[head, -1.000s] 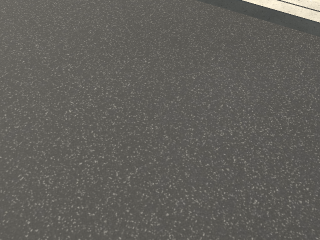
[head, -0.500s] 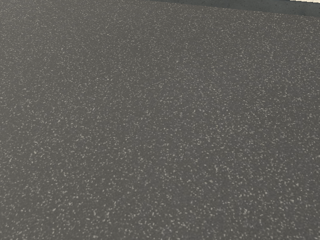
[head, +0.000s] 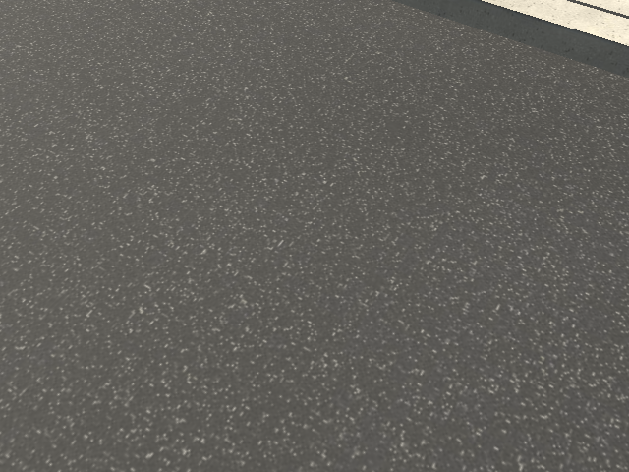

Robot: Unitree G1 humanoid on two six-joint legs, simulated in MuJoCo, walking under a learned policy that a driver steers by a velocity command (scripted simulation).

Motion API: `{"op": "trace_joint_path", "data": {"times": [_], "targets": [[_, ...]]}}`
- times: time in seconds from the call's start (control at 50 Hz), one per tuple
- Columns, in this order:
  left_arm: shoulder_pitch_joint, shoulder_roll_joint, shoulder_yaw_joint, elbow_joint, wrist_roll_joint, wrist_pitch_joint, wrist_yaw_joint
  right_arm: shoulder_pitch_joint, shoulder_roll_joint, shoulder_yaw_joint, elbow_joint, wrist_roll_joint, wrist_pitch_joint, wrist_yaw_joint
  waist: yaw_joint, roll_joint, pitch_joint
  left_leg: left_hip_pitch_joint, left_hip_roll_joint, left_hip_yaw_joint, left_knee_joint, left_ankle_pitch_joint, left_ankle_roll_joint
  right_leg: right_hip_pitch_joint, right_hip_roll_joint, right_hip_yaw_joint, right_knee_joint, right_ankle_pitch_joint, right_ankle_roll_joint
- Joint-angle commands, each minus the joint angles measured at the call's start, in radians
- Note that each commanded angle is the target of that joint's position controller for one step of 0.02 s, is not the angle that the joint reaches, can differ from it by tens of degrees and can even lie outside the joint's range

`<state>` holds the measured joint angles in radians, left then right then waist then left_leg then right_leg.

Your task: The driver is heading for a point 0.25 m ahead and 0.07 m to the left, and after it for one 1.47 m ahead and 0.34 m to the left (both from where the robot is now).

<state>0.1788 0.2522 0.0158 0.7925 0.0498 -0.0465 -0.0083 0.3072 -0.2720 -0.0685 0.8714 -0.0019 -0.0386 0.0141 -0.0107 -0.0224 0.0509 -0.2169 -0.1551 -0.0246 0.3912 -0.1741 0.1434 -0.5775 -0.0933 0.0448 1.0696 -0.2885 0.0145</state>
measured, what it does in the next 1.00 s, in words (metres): walks ahead, turning left: right foot, then left foot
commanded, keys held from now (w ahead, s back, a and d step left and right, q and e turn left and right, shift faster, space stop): w+q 0.76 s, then w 0.24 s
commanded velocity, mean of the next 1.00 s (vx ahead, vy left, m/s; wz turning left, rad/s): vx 0.50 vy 0.00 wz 0.53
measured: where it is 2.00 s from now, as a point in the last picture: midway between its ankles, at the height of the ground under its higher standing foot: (185, 265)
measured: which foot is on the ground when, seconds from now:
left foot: down 0.00-0.30, up 0.32-0.80, down 0.82-1.00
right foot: up 0.00-0.28, down 0.30-0.84, up 0.86-1.00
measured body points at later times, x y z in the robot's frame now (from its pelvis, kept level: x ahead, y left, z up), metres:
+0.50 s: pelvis +0.28 -0.04 +0.00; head +0.31 -0.05 +0.45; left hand +0.30 +0.25 -0.10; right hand +0.44 -0.29 -0.12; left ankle +0.22 +0.06 -0.66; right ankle +0.32 -0.13 -0.74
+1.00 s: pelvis +0.51 +0.11 +0.00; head +0.53 +0.14 +0.45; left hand +0.43 +0.37 -0.14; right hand +0.74 -0.06 -0.12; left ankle +0.50 +0.16 -0.74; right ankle +0.56 -0.05 -0.65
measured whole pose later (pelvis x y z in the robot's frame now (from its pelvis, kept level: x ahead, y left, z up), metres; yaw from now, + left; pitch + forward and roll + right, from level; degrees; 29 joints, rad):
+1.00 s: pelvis +0.51 +0.11 +0.00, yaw +32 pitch +0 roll +0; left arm 0.27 0.26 0.03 0.81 0.03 -0.04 -0.02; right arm 0.24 -0.25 -0.04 0.81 -0.01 -0.04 0.01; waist 0.02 -0.02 0.06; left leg -0.24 -0.10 0.05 0.42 -0.18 0.12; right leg -0.47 -0.11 -0.02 1.14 -0.32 0.00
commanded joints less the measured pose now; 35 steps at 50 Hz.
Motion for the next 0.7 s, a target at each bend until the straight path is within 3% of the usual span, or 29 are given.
{"op": "trace_joint_path", "data": {"times": [0.02,0.1,0.2,0.24,0.28,0.3,0.32,0.34,0.36,0.38,0.4,0.42,0.46,0.5,0.6,0.7], "targets": [[0.001,0.078,0.019,-0.055,0.003,0.012,-0.001,0.024,-0.146,-0.033,-0.051,0.004,-0.02,-0.006,0.013,0.052,-0.007,-0.034,0.25,-0.268,-0.204,0.178,0.137,-0.023,-0.004,-0.031,-0.122,0.118,0.039],[-0.141,0.079,0.016,-0.099,-0.007,0.01,-0.007,0.103,-0.15,-0.039,-0.041,0.004,-0.017,-0.008,-0.05,0.07,-0.008,0.069,0.238,-0.294,-0.175,0.197,0.095,-0.075,0.016,-0.025,-0.295,0.262,0.051],[-0.263,0.091,0.01,-0.153,-0.02,-0.008,-0.013,0.166,-0.159,-0.042,-0.037,-0.013,-0.013,-0.019,-0.09,0.087,-0.007,0.186,0.26,-0.35,-0.085,0.356,0.084,-0.063,0.067,-0.024,-0.436,0.238,0.031],[-0.216,0.111,0.014,-0.151,-0.022,-0.017,-0.011,0.127,-0.176,-0.046,-0.053,-0.018,-0.015,-0.026,-0.051,0.102,-0.016,0.169,0.27,-0.378,-0.042,0.403,0.054,0.058,0.087,-0.011,-0.511,0.187,0.009],[-0.037,0.15,0.031,-0.1,-0.025,-0.029,0.003,0.068,-0.193,-0.047,-0.07,-0.015,-0.022,-0.021,0.038,0.093,-0.085,0.102,0.23,-0.371,0.106,0.519,0.012,0.333,0.134,-0.03,-0.591,0.123,-0.025],[0.097,0.195,0.048,-0.074,-0.013,-0.044,0.017,0.058,-0.171,-0.04,-0.074,-0.003,-0.031,-0.011,0.106,0.026,-0.171,0.023,0.163,-0.314,0.31,0.465,-0.016,0.546,0.056,0.039,-0.637,0.112,-0.062],[0.242,0.282,0.069,-0.077,0.011,-0.044,0.038,0.089,-0.083,-0.017,-0.111,0.025,-0.04,-0.007,0.142,-0.114,-0.337,-0.154,0.084,-0.197,0.607,0.132,-0.051,0.809,-0.219,0.339,-0.684,-0.141,-0.126],[0.198,0.324,0.082,-0.076,0.008,-0.026,0.035,0.176,-0.07,-0.011,-0.133,0.021,-0.033,-0.009,0.064,-0.294,-0.366,-0.383,-0.005,-0.108,0.767,-0.407,-0.06,0.87,-0.367,0.736,-0.803,-0.168,-0.217],[0.135,0.222,0.068,-0.085,-0.004,-0.017,0.03,0.148,-0.136,-0.018,-0.094,-0.011,-0.014,-0.018,0.042,-0.115,-0.222,-0.445,0.099,-0.108,0.851,-0.314,-0.053,0.742,-0.332,0.662,-0.791,-0.264,-0.212],[0.083,0.142,0.049,-0.093,-0.014,-0.016,0.026,0.081,-0.135,-0.019,-0.094,-0.019,-0.01,-0.007,0.043,-0.014,-0.115,-0.43,0.13,-0.095,0.829,-0.22,-0.058,0.615,-0.276,0.495,-0.81,-0.195,-0.191],[0.054,0.113,0.04,-0.09,-0.011,-0.018,0.023,0.051,-0.114,-0.016,-0.101,-0.02,-0.005,0.001,0.028,-0.012,-0.066,-0.408,0.159,-0.082,0.792,-0.173,-0.066,0.538,-0.226,0.362,-0.837,-0.062,-0.166],[0.065,0.104,0.037,-0.077,-0.013,-0.024,0.025,0.036,-0.107,-0.016,-0.106,-0.032,0.004,0.011,0.022,-0.054,-0.042,-0.395,0.179,-0.072,0.77,-0.157,-0.075,0.496,-0.193,0.268,-0.851,0.046,-0.153],[0.096,0.104,0.038,-0.052,-0.023,-0.042,0.019,0.033,-0.088,-0.011,-0.113,-0.035,0.024,0.027,0.01,-0.087,-0.044,-0.382,0.187,-0.053,0.768,-0.129,-0.087,0.471,-0.163,0.155,-0.867,0.211,-0.148],[0.118,0.112,0.044,-0.035,-0.032,-0.058,0.012,-0.018,-0.077,-0.007,-0.139,-0.033,0.033,0.038,0.006,-0.079,-0.039,-0.433,0.197,-0.046,0.763,-0.086,-0.096,0.485,-0.169,0.083,-0.887,0.314,-0.16],[0.151,0.111,0.048,-0.001,-0.031,-0.058,0.007,-0.186,-0.052,0.011,-0.204,-0.031,0.032,0.057,0.023,-0.068,0.003,-0.49,0.213,0.005,0.57,0.087,-0.115,0.498,-0.136,-0.094,-0.916,0.42,-0.155],[0.207,0.149,0.059,0.034,-0.032,-0.05,0.016,-0.331,-0.038,0.028,-0.258,-0.035,0.028,0.075,0.057,-0.064,0.036,-0.394,0.204,0.1,0.302,0.119,-0.073,0.557,-0.155,-0.191,-0.899,0.481,-0.129]]}}
Keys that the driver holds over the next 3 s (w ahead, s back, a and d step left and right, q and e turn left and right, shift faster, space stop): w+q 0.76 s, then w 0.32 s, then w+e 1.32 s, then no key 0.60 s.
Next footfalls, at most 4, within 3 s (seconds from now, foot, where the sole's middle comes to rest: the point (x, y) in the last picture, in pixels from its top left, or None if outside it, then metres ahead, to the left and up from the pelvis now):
0.30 right None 0.36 -0.13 -0.78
0.82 left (234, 439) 0.54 0.18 -0.78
1.38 right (233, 298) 0.89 0.21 -0.78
1.90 left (146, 227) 1.12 0.46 -0.78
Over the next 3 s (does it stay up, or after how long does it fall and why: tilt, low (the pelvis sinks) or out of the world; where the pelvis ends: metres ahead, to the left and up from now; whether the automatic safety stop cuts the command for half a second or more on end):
stays up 1.41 0.30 0.00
